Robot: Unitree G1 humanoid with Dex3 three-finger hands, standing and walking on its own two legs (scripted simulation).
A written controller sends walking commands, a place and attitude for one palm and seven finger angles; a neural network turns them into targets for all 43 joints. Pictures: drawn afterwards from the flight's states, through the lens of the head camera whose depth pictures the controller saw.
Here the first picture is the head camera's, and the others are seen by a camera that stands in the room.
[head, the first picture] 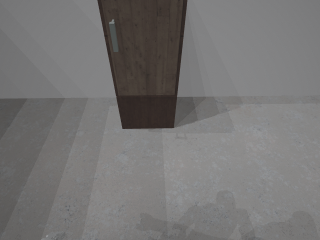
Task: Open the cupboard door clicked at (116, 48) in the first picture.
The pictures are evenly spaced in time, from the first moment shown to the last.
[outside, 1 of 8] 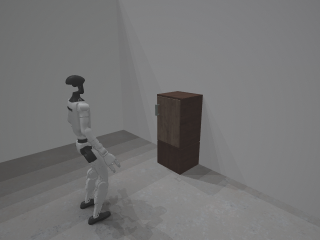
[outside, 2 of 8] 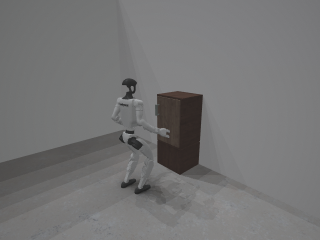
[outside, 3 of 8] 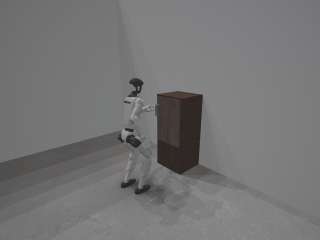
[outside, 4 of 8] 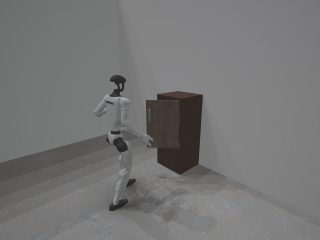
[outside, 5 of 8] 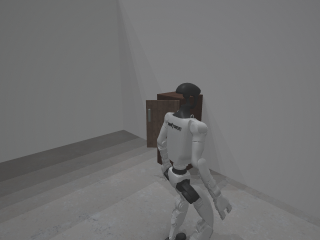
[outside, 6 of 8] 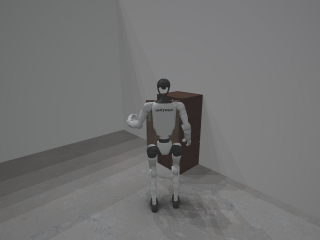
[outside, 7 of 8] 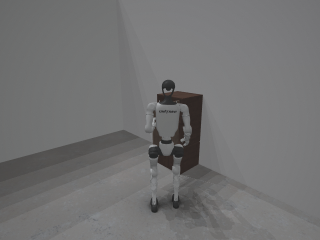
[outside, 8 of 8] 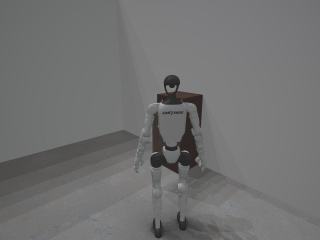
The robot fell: no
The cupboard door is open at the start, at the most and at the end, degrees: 0 90 87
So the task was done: yes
